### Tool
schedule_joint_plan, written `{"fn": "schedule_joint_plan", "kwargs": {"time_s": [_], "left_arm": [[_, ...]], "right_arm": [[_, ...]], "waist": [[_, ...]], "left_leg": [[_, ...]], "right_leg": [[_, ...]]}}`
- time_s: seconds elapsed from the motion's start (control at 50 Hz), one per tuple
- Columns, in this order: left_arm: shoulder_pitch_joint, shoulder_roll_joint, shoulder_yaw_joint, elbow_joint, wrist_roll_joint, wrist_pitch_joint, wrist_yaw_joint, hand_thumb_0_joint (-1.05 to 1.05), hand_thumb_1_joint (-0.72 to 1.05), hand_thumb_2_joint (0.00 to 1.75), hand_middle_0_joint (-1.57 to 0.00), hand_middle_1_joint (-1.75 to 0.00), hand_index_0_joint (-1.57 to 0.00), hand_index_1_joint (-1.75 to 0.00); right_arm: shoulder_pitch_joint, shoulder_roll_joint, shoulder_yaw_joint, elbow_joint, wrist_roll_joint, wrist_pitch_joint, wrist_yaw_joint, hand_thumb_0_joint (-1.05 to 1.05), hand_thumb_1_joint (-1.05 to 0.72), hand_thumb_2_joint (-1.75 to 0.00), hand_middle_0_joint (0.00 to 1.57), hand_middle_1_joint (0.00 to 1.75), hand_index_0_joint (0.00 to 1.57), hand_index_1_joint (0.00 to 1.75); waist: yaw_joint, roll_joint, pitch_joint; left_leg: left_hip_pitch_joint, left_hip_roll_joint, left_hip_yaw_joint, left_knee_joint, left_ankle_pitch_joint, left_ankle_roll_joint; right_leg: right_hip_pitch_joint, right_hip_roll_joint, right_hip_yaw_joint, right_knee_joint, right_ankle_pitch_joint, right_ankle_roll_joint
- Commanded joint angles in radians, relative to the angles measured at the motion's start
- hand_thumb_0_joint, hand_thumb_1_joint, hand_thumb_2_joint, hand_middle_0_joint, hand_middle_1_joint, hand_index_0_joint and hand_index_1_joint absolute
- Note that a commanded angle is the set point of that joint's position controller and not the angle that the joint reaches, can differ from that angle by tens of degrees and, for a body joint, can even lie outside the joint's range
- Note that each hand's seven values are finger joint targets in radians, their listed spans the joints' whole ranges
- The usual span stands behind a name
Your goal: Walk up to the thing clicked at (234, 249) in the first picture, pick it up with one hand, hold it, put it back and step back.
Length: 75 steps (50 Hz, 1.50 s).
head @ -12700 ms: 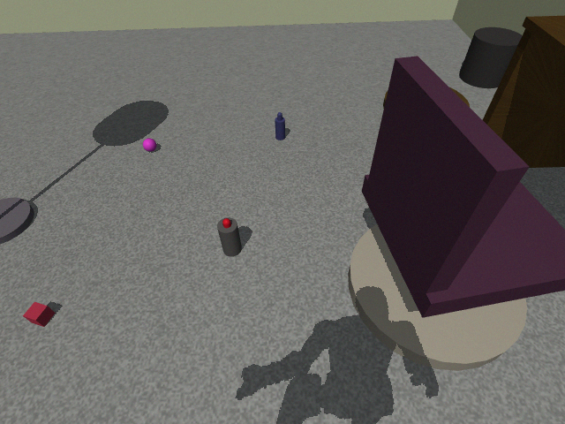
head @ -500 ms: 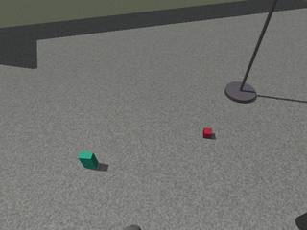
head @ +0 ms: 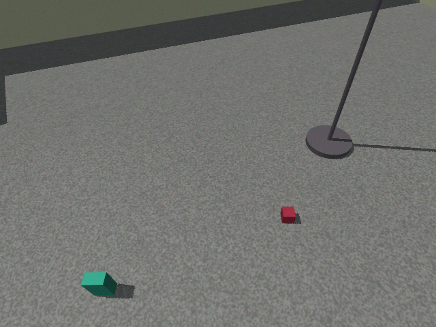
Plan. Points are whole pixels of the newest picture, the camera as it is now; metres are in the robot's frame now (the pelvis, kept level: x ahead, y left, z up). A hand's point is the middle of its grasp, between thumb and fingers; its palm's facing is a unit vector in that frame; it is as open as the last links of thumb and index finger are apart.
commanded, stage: walk up
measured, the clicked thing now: out of the picture +0.16 -0.80 -0.66
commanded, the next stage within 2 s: stand in 1.74 s
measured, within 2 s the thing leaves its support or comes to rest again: neither
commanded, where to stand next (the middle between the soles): +0.43 +0.02 m, yaw +1 degrees
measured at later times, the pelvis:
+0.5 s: pelvis +0.19 +0.04 +0.00, yaw +1 degrees
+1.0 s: pelvis +0.34 +0.02 +0.00, yaw +0 degrees
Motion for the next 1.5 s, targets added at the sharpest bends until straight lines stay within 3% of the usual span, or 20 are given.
{"fn": "schedule_joint_plan", "kwargs": {"time_s": [0.0,0.02,0.04,0.14,0.26,0.34,0.38,0.4,0.5,0.62,0.72,0.74,0.76,0.78,0.82,1.0,1.04,1.1,1.2,1.48], "left_arm": [[0.272,0.317,0.120,-0.001,0.004,-0.044,0.040,0.00,0.90,0.90,-0.20,-0.30,-0.20,-0.30],[0.236,0.361,0.112,-0.033,-0.008,-0.049,0.042,0.00,0.90,0.90,-0.20,-0.30,-0.20,-0.30],[0.167,0.340,0.102,-0.056,-0.020,-0.044,0.043,0.00,0.90,0.90,-0.20,-0.30,-0.20,-0.30],[0.053,0.255,0.074,-0.083,-0.018,-0.045,0.049,0.00,0.90,0.90,-0.20,-0.30,-0.20,-0.30],[0.070,0.266,0.072,-0.109,-0.014,-0.048,0.044,0.00,0.90,0.90,-0.20,-0.30,-0.20,-0.30],[0.038,0.214,0.040,-0.122,-0.012,-0.031,0.042,0.00,0.90,0.90,-0.20,-0.30,-0.20,-0.30],[0.083,0.135,0.021,-0.127,-0.024,-0.023,0.046,0.00,0.90,0.90,-0.20,-0.30,-0.20,-0.30],[0.051,0.241,0.042,-0.105,-0.017,-0.015,0.062,0.00,0.90,0.90,-0.20,-0.30,-0.20,-0.30],[0.131,0.195,0.041,-0.026,-0.026,-0.009,0.040,0.00,0.90,0.90,-0.20,-0.30,-0.20,-0.30],[-0.002,0.161,0.044,-0.075,-0.010,-0.006,0.014,0.00,0.90,0.90,-0.20,-0.30,-0.20,-0.30],[0.082,0.162,0.058,-0.027,-0.009,-0.027,0.028,0.00,0.90,0.90,-0.20,-0.30,-0.20,-0.30],[0.138,0.194,0.071,-0.014,-0.007,-0.033,0.039,0.00,0.90,0.90,-0.20,-0.30,-0.20,-0.30],[0.203,0.270,0.094,-0.015,0.001,-0.041,0.052,0.00,0.90,0.90,-0.20,-0.30,-0.20,-0.30],[0.179,0.324,0.095,-0.047,-0.006,-0.045,0.060,0.00,0.90,0.90,-0.20,-0.30,-0.20,-0.30],[0.091,0.302,0.085,-0.064,-0.026,-0.031,0.059,0.00,0.90,0.90,-0.20,-0.30,-0.20,-0.30],[-0.060,0.215,0.030,-0.071,-0.018,-0.002,0.075,0.00,0.90,0.90,-0.20,-0.30,-0.20,-0.30],[-0.094,0.174,0.007,-0.071,-0.033,0.014,0.078,0.00,0.90,0.90,-0.20,-0.30,-0.20,-0.30],[-0.034,0.162,0.002,-0.004,-0.049,0.051,0.084,0.00,0.90,0.90,-0.20,-0.30,-0.20,-0.30],[-0.061,0.184,-0.004,0.088,-0.031,0.029,0.083,0.00,0.90,0.90,-0.20,-0.30,-0.20,-0.30],[-0.219,0.139,-0.033,0.223,-0.032,0.029,0.078,0.00,0.90,0.90,-0.20,-0.30,-0.20,-0.30]], "right_arm": [[-0.043,-0.099,-0.019,-0.124,0.003,-0.022,-0.019,0.00,-0.90,-0.90,0.20,0.30,0.20,0.30],[-0.051,-0.171,-0.034,-0.120,0.004,-0.012,-0.029,0.00,-0.90,-0.90,0.20,0.30,0.20,0.30],[-0.075,-0.227,-0.049,-0.100,0.003,-0.008,-0.036,0.00,-0.90,-0.90,0.20,0.30,0.20,0.30],[0.028,-0.194,-0.051,-0.021,0.009,-0.005,-0.013,0.00,-0.90,-0.90,0.20,0.30,0.20,0.30],[-0.066,-0.162,-0.055,-0.060,-0.004,-0.018,0.004,0.00,-0.90,-0.90,0.20,0.30,0.20,0.30],[0.079,-0.209,-0.088,-0.005,-0.009,-0.029,-0.010,0.00,-0.90,-0.90,0.20,0.30,0.20,0.30],[0.195,-0.356,-0.123,-0.023,-0.013,-0.041,-0.028,0.00,-0.90,-0.90,0.20,0.30,0.20,0.30],[0.141,-0.366,-0.125,-0.031,0.016,-0.036,-0.028,0.00,-0.90,-0.90,0.20,0.30,0.20,0.30],[0.004,-0.248,-0.072,-0.054,0.010,-0.047,-0.039,0.00,-0.90,-0.90,0.20,0.30,0.20,0.30],[0.032,-0.265,-0.077,-0.072,0.004,-0.044,-0.034,0.00,-0.90,-0.90,0.20,0.30,0.20,0.30],[-0.024,-0.226,-0.056,-0.102,0.009,-0.019,-0.033,0.00,-0.90,-0.90,0.20,0.30,0.20,0.30],[-0.005,-0.181,-0.036,-0.104,0.011,-0.016,-0.036,0.00,-0.90,-0.90,0.20,0.30,0.20,0.30],[0.015,-0.121,-0.015,-0.120,0.015,-0.019,-0.037,0.00,-0.90,-0.90,0.20,0.30,0.20,0.30],[0.041,-0.125,-0.011,-0.112,0.012,-0.005,-0.042,0.00,-0.90,-0.90,0.20,0.30,0.20,0.30],[0.031,-0.223,-0.044,-0.068,0.012,0.009,-0.056,0.00,-0.90,-0.90,0.20,0.30,0.20,0.30],[0.048,-0.139,-0.027,0.046,0.007,0.013,-0.060,0.00,-0.90,-0.90,0.20,0.30,0.20,0.30],[0.039,-0.161,-0.035,0.063,0.001,0.006,-0.072,0.00,-0.90,-0.90,0.20,0.30,0.20,0.30],[-0.113,-0.283,-0.043,0.033,0.007,-0.002,-0.073,0.00,-0.90,-0.90,0.20,0.30,0.20,0.30],[-0.207,-0.167,0.010,0.082,0.020,0.014,-0.071,0.00,-0.90,-0.90,0.20,0.30,0.20,0.30],[-0.345,-0.153,0.025,0.225,0.024,0.024,-0.065,0.00,-0.90,-0.90,0.20,0.30,0.20,0.30]], "waist": [[0.159,-0.365,-0.086],[0.141,-0.267,-0.073],[0.111,-0.137,-0.005],[0.036,-0.175,0.002],[0.061,-0.160,-0.045],[-0.055,-0.003,-0.091],[-0.089,0.291,-0.107],[-0.073,0.155,-0.072],[0.020,0.152,0.003],[-0.018,0.157,0.007],[0.057,0.060,-0.045],[0.088,-0.040,-0.090],[0.117,-0.255,-0.128],[0.096,-0.260,-0.093],[0.072,-0.115,-0.021],[0.009,-0.168,-0.100],[-0.016,-0.098,-0.101],[0.037,0.129,-0.076],[0.047,0.086,-0.099],[0.022,-0.002,-0.105]], "left_leg": [[-0.528,-0.042,0.001,0.477,-0.112,0.066],[-0.599,-0.071,-0.090,0.590,-0.172,0.042],[-0.583,0.000,-0.182,0.619,-0.137,0.037],[-0.400,0.035,-0.152,0.390,0.007,0.020],[-0.284,0.005,-0.066,0.096,0.140,0.010],[0.111,-0.060,-0.024,-0.013,0.152,0.042],[0.219,0.344,-0.766,-0.354,-0.257,0.194],[0.125,0.392,-0.815,-0.347,-0.251,0.283],[-0.081,0.215,-0.303,-0.290,0.197,0.203],[-0.052,0.204,-0.228,-0.294,0.187,0.229],[-0.212,0.149,-0.141,-0.065,0.207,0.157],[-0.261,0.097,-0.098,0.094,0.227,0.127],[-0.391,-0.003,-0.017,0.372,0.101,0.076],[-0.528,-0.082,-0.066,0.495,-0.137,0.041],[-0.497,-0.004,-0.191,0.552,-0.158,0.043],[-0.128,-0.024,-0.064,0.097,0.153,0.009],[-0.030,-0.026,-0.089,-0.021,0.313,0.026],[-0.238,0.259,-0.484,-0.212,0.157,0.204],[-0.205,0.093,-0.247,-0.074,0.247,0.056],[-0.013,0.084,-0.203,-0.212,0.295,0.034]], "right_leg": [[0.519,-0.194,0.409,-0.281,-0.319,-0.102],[0.470,-0.362,0.736,-0.404,-0.383,-0.236],[0.352,-0.384,0.723,-0.395,-0.368,-0.288],[0.188,-0.200,0.243,-0.331,-0.035,-0.213],[0.205,-0.184,0.140,-0.265,0.047,-0.197],[-0.037,-0.109,0.035,0.012,0.011,-0.121],[-0.329,0.114,-0.003,0.506,-0.310,-0.030],[-0.315,0.047,0.107,0.586,-0.346,-0.038],[-0.140,-0.035,0.086,0.401,-0.133,-0.012],[-0.099,-0.026,0.005,0.122,-0.048,0.003],[0.259,0.057,-0.038,-0.074,0.047,-0.011],[0.385,0.053,0.001,-0.127,0.007,-0.026],[0.471,-0.140,0.291,-0.252,-0.097,-0.092],[0.450,-0.341,0.637,-0.373,-0.201,-0.190],[0.296,-0.325,0.541,-0.344,-0.209,-0.270],[0.066,-0.164,0.114,-0.096,0.315,-0.169],[-0.012,-0.126,0.097,-0.015,0.188,-0.105],[0.104,0.041,0.030,0.158,-0.290,-0.011],[0.184,-0.050,0.133,-0.107,0.027,-0.034],[0.221,-0.064,0.105,-0.282,0.094,0.004]]}}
